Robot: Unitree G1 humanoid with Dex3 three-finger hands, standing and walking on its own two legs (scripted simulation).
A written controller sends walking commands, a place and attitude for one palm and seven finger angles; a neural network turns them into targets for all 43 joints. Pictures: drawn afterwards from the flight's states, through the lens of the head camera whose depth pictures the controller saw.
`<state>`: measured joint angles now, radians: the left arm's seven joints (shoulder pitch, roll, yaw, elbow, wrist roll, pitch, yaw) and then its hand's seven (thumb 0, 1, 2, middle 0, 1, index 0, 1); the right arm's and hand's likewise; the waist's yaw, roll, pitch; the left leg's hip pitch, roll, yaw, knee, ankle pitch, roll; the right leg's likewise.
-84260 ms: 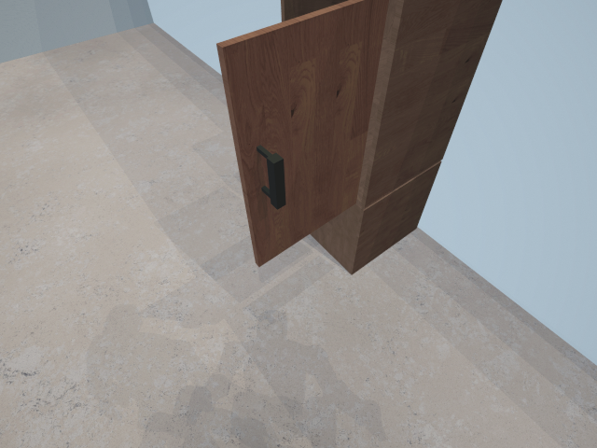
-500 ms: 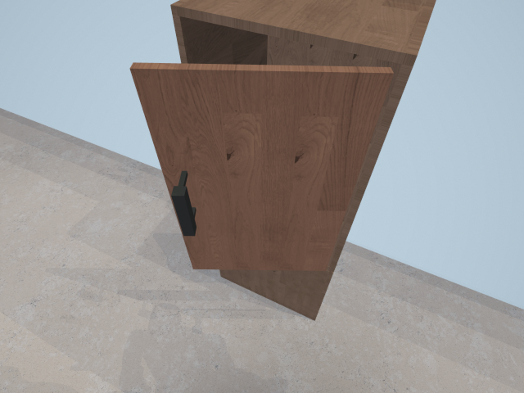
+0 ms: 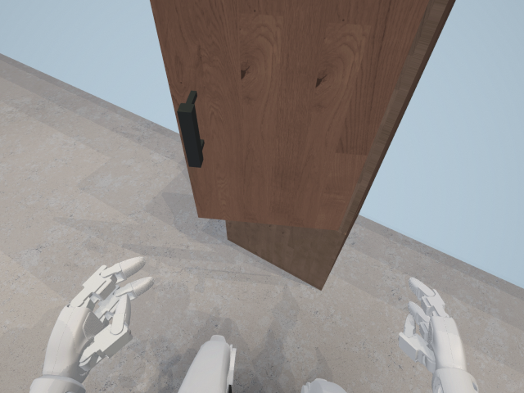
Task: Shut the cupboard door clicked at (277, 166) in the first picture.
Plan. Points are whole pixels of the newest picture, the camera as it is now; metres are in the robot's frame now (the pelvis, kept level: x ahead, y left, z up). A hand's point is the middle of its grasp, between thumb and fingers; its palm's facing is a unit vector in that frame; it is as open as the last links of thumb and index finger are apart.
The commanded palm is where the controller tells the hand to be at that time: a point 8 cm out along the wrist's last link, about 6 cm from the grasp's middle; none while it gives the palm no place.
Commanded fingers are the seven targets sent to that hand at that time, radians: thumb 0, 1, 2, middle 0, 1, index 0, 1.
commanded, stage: raise the hand and make a fist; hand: left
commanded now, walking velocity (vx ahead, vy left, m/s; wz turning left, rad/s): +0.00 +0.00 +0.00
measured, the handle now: (194, 129) +0.53 +0.19 +0.10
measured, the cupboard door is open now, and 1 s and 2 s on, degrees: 25 25 25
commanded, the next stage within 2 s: bring the fist close to the handle in 1.50 s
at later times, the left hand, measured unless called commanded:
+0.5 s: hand (118, 293) +0.22 +0.22 +0.07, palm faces +0.02 -1.00 -0.04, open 3.8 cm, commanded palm +0.20 +0.27 +0.08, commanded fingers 0.00 0.90 0.90 -1.04 -1.22 -1.04 -1.22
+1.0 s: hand (111, 288) +0.22 +0.22 +0.09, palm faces +0.02 -1.00 -0.05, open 3.1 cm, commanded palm +0.20 +0.27 +0.09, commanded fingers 0.00 0.90 0.90 -1.30 -1.50 -1.30 -1.50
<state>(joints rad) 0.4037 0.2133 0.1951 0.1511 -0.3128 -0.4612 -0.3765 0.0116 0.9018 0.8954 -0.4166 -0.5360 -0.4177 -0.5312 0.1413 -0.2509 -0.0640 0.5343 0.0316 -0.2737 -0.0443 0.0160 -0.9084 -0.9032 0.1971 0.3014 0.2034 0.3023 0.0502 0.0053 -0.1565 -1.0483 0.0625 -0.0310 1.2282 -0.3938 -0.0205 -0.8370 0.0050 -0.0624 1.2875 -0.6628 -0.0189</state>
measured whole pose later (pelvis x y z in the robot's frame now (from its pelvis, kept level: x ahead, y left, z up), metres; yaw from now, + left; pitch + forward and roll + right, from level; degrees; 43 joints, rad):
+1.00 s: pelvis +0.01 +0.03 +0.03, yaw +0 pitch +11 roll -5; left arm 0.40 0.26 0.13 -0.08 -0.25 -0.32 -0.21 0.02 0.90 0.90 -1.27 -1.47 -1.27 -1.47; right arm 0.23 -0.21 0.04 0.50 0.01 -0.18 -0.06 0.02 -0.90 -0.90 0.20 0.30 0.21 0.30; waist 0.01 0.05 -0.13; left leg -0.96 0.06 -0.04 1.13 -0.37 0.01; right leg -0.72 0.01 -0.08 1.11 -0.59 0.02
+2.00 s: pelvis +0.02 +0.02 +0.03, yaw +0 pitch +12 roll -3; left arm 0.09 0.22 0.09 0.12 -0.22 -0.28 -0.16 0.02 0.90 0.90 -1.30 -1.50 -1.30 -1.50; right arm 0.25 -0.23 0.03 0.55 0.02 -0.17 -0.06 0.02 -0.91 -0.90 0.20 0.30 0.21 0.30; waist 0.00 0.06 -0.13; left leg -0.94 0.06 -0.02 1.10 -0.37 0.00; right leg -0.72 0.01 -0.05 1.10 -0.60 0.01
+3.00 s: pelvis +0.02 +0.01 +0.03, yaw -2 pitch +15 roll -1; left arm -0.39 0.20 0.17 0.70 -0.13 -0.44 -0.05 0.02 0.90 0.90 -1.30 -1.50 -1.30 -1.50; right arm 0.31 -0.24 -0.02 0.65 0.00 -0.03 -0.01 0.01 -0.91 -0.90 0.20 0.30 0.20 0.30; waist -0.06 0.05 -0.14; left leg -0.95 0.08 0.01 1.05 -0.35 -0.01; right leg -0.76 0.02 -0.02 1.09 -0.58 -0.01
